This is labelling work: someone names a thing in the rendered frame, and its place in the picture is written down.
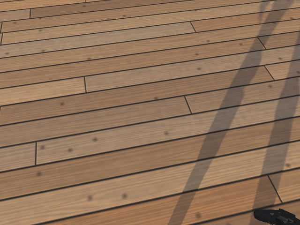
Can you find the right robot hand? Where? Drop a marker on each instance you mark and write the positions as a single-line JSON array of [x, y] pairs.
[[276, 217]]

